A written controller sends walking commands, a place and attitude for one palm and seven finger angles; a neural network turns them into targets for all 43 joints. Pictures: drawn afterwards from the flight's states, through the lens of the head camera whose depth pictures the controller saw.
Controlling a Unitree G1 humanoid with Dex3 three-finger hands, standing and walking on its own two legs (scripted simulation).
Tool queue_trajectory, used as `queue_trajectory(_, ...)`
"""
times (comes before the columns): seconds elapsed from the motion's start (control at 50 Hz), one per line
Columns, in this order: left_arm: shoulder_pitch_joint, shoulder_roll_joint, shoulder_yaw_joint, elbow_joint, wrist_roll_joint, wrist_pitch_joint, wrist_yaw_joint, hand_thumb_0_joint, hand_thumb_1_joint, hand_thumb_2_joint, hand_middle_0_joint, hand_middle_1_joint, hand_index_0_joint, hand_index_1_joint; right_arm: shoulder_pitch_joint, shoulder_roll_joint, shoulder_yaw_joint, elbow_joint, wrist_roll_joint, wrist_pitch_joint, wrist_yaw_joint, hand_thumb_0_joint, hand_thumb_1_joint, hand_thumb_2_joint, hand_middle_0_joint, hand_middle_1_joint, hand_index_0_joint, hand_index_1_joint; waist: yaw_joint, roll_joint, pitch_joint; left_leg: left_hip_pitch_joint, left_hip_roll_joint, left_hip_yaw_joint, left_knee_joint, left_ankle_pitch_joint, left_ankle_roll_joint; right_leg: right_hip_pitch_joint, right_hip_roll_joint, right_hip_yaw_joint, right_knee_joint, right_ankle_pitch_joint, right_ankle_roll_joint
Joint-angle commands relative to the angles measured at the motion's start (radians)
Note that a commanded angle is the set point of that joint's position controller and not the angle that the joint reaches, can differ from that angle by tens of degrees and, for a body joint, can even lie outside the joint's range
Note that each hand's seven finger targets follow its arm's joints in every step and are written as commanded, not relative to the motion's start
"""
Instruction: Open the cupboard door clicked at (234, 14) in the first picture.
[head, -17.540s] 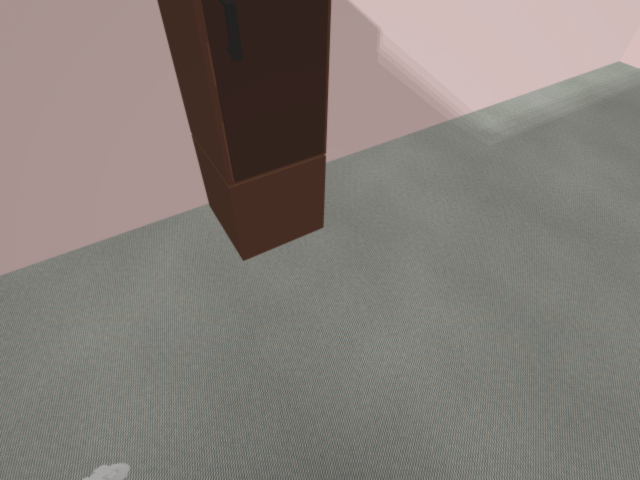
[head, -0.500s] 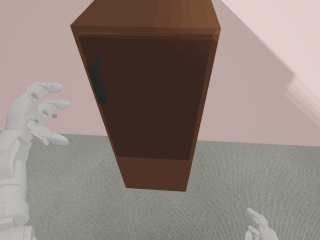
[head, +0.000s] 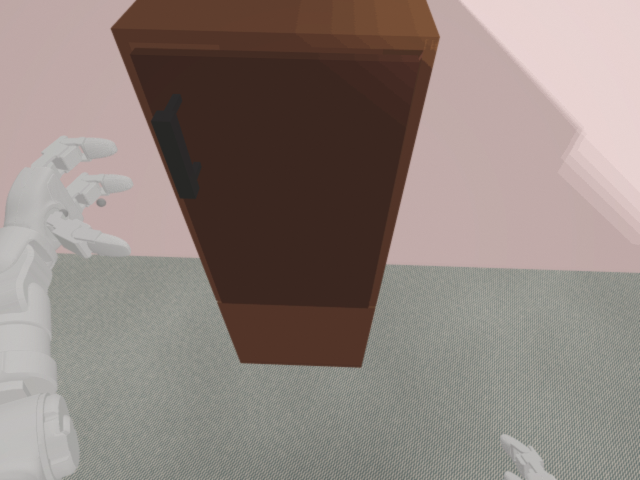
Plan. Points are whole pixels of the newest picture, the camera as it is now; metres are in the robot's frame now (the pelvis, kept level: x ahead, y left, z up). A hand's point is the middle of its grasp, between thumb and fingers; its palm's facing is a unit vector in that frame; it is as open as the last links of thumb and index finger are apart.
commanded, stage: move the hooked fingers beside the handle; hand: left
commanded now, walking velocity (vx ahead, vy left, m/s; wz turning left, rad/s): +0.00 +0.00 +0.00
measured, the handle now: (182, 147) +0.51 +0.21 +0.14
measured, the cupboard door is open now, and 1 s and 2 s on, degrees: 0 0 0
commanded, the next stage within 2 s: slide the fingers in behind the handle in 1.46 s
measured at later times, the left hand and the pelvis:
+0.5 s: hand (119, 173) +0.44 +0.27 +0.15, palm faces +0.01 -1.00 +0.00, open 14.0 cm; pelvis +0.01 +0.01 +0.00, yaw -1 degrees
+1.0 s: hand (124, 176) +0.45 +0.27 +0.14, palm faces +0.01 -1.00 +0.00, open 14.0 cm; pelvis +0.01 +0.01 +0.00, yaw -1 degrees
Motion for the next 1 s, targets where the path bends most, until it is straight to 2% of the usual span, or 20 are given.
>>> queue_trajectory(0.0, -0.444, 0.304, 0.053, -0.240, -0.027, -0.122, -0.005, 0.000, -0.500, 0.300, -0.300, -1.200, -0.300, -1.200, 0.006, -0.142, -0.061, -0.117, -0.005, -0.042, -0.008, 0.000, -0.900, -0.900, 0.200, 0.300, 0.200, 0.300, 0.002, 0.074, -0.345, 0.047, -0.014, -0.025, -0.061, 0.332, 0.018, 0.220, 0.006, 0.044, -0.023, 0.290, -0.013)
queue_trajectory(0.08, -0.440, 0.302, 0.051, -0.133, -0.031, -0.102, -0.016, 0.000, -0.500, 0.300, -0.300, -1.200, -0.300, -1.200, 0.021, -0.152, -0.062, -0.099, -0.001, -0.029, -0.008, 0.000, -0.900, -0.900, 0.200, 0.300, 0.200, 0.300, -0.008, 0.019, -0.290, 0.005, -0.012, -0.024, -0.064, 0.298, 0.022, 0.193, 0.004, 0.041, -0.030, 0.277, -0.008)
queue_trajectory(0.14, -0.468, 0.306, 0.035, -0.109, -0.014, -0.088, -0.012, 0.000, -0.500, 0.300, -0.300, -1.200, -0.300, -1.200, 0.027, -0.154, -0.061, -0.100, -0.002, -0.014, -0.005, 0.000, -0.900, -0.900, 0.200, 0.300, 0.200, 0.300, -0.007, 0.078, -0.279, 0.001, -0.015, -0.020, -0.062, 0.302, 0.017, 0.174, 0.000, 0.041, -0.026, 0.267, -0.014)
queue_trajectory(0.3, -0.566, 0.344, 0.062, -0.108, -0.006, -0.157, 0.007, 0.000, -0.500, 0.300, -0.300, -1.200, -0.300, -1.200, 0.068, -0.156, -0.066, -0.088, -0.013, 0.002, 0.000, 0.000, -0.900, -0.900, 0.200, 0.300, 0.200, 0.300, -0.018, 0.055, -0.377, 0.025, -0.008, -0.031, -0.046, 0.366, 0.015, 0.198, 0.008, 0.040, -0.006, 0.318, -0.011)
queue_trajectory(0.38, -0.549, 0.330, 0.050, -0.052, 0.003, -0.154, 0.002, 0.000, -0.500, 0.300, -0.300, -1.200, -0.300, -1.200, 0.080, -0.156, -0.068, -0.077, -0.015, 0.011, 0.004, 0.000, -0.900, -0.900, 0.200, 0.300, 0.200, 0.300, -0.016, 0.093, -0.359, 0.035, -0.006, -0.030, -0.040, 0.408, 0.011, 0.168, 0.008, 0.038, -0.003, 0.333, -0.014)
queue_trajectory(0.42, -0.528, 0.331, 0.048, -0.010, 0.009, -0.139, -0.001, 0.000, -0.500, 0.300, -0.300, -1.200, -0.300, -1.200, 0.089, -0.161, -0.069, -0.077, -0.013, 0.020, 0.008, 0.000, -0.900, -0.900, 0.200, 0.300, 0.200, 0.300, -0.019, 0.060, -0.338, 0.007, -0.004, -0.028, -0.042, 0.394, 0.012, 0.159, 0.008, 0.034, -0.003, 0.329, -0.011)
queue_trajectory(0.48, -0.565, 0.316, 0.025, 0.000, 0.013, -0.137, -0.002, 0.000, -0.500, 0.300, -0.300, -1.200, -0.300, -1.200, 0.091, -0.162, -0.070, -0.081, -0.013, 0.030, 0.011, 0.000, -0.900, -0.900, 0.200, 0.300, 0.200, 0.300, -0.026, 0.071, -0.324, 0.001, -0.004, -0.030, -0.040, 0.384, 0.011, 0.138, 0.008, 0.033, -0.004, 0.313, -0.012)
queue_trajectory(0.5, -0.587, 0.312, 0.018, 0.021, 0.016, -0.138, 0.000, 0.000, -0.500, 0.300, -0.300, -1.200, -0.300, -1.200, 0.098, -0.164, -0.070, -0.077, -0.015, 0.034, 0.010, 0.000, -0.900, -0.900, 0.200, 0.300, 0.200, 0.300, -0.040, 0.045, -0.314, -0.006, -0.002, -0.031, -0.040, 0.364, 0.014, 0.125, 0.009, 0.031, -0.006, 0.299, -0.010)
queue_trajectory(0.54, -0.636, 0.356, 0.046, 0.051, 0.014, -0.154, 0.007, 0.000, -0.500, 0.300, -0.300, -1.200, -0.300, -1.200, 0.110, -0.171, -0.069, -0.067, -0.017, 0.043, 0.008, 0.000, -0.900, -0.900, 0.200, 0.300, 0.200, 0.300, -0.046, 0.013, -0.305, -0.037, -0.002, -0.030, -0.036, 0.330, 0.017, 0.134, 0.009, 0.035, -0.006, 0.283, -0.010)
queue_trajectory(0.56, -0.672, 0.385, 0.063, 0.051, 0.019, -0.167, 0.008, 0.000, -0.500, 0.300, -0.300, -1.200, -0.300, -1.200, 0.111, -0.172, -0.069, -0.066, -0.018, 0.044, 0.008, 0.000, -0.900, -0.900, 0.200, 0.300, 0.200, 0.300, -0.047, 0.031, -0.324, -0.041, -0.005, -0.029, -0.034, 0.317, 0.019, 0.140, 0.008, 0.042, -0.004, 0.281, -0.008)
queue_trajectory(0.58, -0.702, 0.384, 0.056, 0.055, 0.025, -0.179, 0.008, 0.000, -0.500, 0.300, -0.300, -1.200, -0.300, -1.200, 0.115, -0.169, -0.069, -0.064, -0.018, 0.046, 0.007, 0.000, -0.900, -0.900, 0.200, 0.300, 0.200, 0.300, -0.056, 0.040, -0.338, -0.039, -0.007, -0.028, -0.030, 0.316, 0.020, 0.143, 0.008, 0.045, -0.001, 0.284, -0.006)
queue_trajectory(0.68, -0.685, 0.371, 0.039, 0.023, 0.034, -0.227, -0.004, 0.000, -0.500, 0.300, -0.300, -1.200, -0.300, -1.200, 0.124, -0.162, -0.070, -0.064, -0.024, 0.052, 0.011, 0.000, -0.900, -0.900, 0.200, 0.300, 0.200, 0.300, -0.041, 0.137, -0.436, 0.030, -0.002, -0.035, -0.012, 0.414, 0.008, 0.146, 0.012, 0.045, 0.020, 0.326, -0.013)
queue_trajectory(0.72, -0.666, 0.327, 0.010, 0.045, 0.025, -0.216, -0.014, 0.000, -0.500, 0.300, -0.300, -1.200, -0.300, -1.200, 0.127, -0.163, -0.072, -0.059, -0.021, 0.055, 0.013, 0.000, -0.900, -0.900, 0.200, 0.300, 0.200, 0.300, -0.047, 0.122, -0.406, 0.031, 0.002, -0.037, -0.011, 0.417, 0.008, 0.116, 0.014, 0.038, 0.012, 0.315, -0.012)
queue_trajectory(0.74, -0.654, 0.321, 0.012, 0.066, 0.011, -0.207, -0.021, 0.000, -0.500, 0.300, -0.300, -1.200, -0.300, -1.200, 0.134, -0.167, -0.075, -0.059, -0.021, 0.059, 0.013, 0.000, -0.900, -0.900, 0.200, 0.300, 0.200, 0.300, -0.050, 0.077, -0.395, 0.014, 0.003, -0.034, -0.011, 0.427, 0.011, 0.133, 0.016, 0.035, 0.011, 0.328, -0.011)
queue_trajectory(0.76, -0.628, 0.366, 0.058, 0.069, 0.006, -0.196, -0.022, 0.000, -0.500, 0.300, -0.300, -1.200, -0.300, -1.200, 0.133, -0.172, -0.077, -0.062, -0.020, 0.062, 0.015, 0.000, -0.900, -0.900, 0.200, 0.300, 0.200, 0.300, -0.035, 0.055, -0.398, -0.003, 0.003, -0.033, -0.014, 0.418, 0.013, 0.147, 0.016, 0.038, 0.013, 0.338, -0.009)
queue_trajectory(0.8, -0.566, 0.387, 0.087, 0.066, 0.001, -0.174, -0.024, 0.000, -0.500, 0.300, -0.300, -1.200, -0.300, -1.200, 0.129, -0.173, -0.077, -0.078, -0.017, 0.068, 0.018, 0.000, -0.900, -0.900, 0.200, 0.300, 0.200, 0.300, -0.012, 0.055, -0.408, -0.024, -0.001, -0.027, -0.020, 0.430, 0.013, 0.181, 0.013, 0.038, 0.019, 0.366, -0.010)
queue_trajectory(0.84, -0.557, 0.347, 0.050, 0.032, 0.006, -0.165, -0.021, 0.000, -0.500, 0.300, -0.300, -1.200, -0.300, -1.200, 0.121, -0.168, -0.076, -0.091, -0.017, 0.073, 0.023, 0.000, -0.900, -0.900, 0.200, 0.300, 0.200, 0.300, -0.013, 0.100, -0.381, -0.013, -0.001, -0.025, -0.018, 0.458, 0.009, 0.154, 0.013, 0.035, 0.019, 0.357, -0.014)
queue_trajectory(0.88, -0.552, 0.351, 0.055, 0.003, 0.014, -0.167, -0.005, 0.000, -0.500, 0.300, -0.300, -1.200, -0.300, -1.200, 0.119, -0.166, -0.078, -0.094, -0.020, 0.073, 0.030, 0.000, -0.900, -0.900, 0.200, 0.300, 0.200, 0.300, -0.014, 0.102, -0.360, -0.012, 0.002, -0.028, -0.021, 0.446, 0.008, 0.134, 0.015, 0.034, 0.015, 0.340, -0.011)
queue_trajectory(0.92, -0.556, 0.340, 0.049, 0.004, 0.012, -0.169, 0.005, 0.000, -0.500, 0.300, -0.300, -1.200, -0.300, -1.200, 0.122, -0.168, -0.079, -0.099, -0.018, 0.076, 0.030, 0.000, -0.900, -0.900, 0.200, 0.300, 0.200, 0.300, -0.029, 0.036, -0.351, -0.033, 0.002, -0.025, -0.024, 0.386, 0.015, 0.135, 0.018, 0.036, 0.010, 0.318, -0.008)
queue_trajectory(0.98, -0.622, 0.351, 0.055, -0.020, 0.007, -0.186, 0.008, 0.000, -0.500, 0.300, -0.300, -1.200, -0.300, -1.200, 0.118, -0.165, -0.077, -0.095, -0.017, 0.076, 0.025, 0.000, -0.900, -0.900, 0.200, 0.300, 0.200, 0.300, -0.041, 0.051, -0.368, -0.019, 0.001, -0.028, -0.022, 0.362, 0.017, 0.141, 0.020, 0.039, 0.010, 0.306, -0.010)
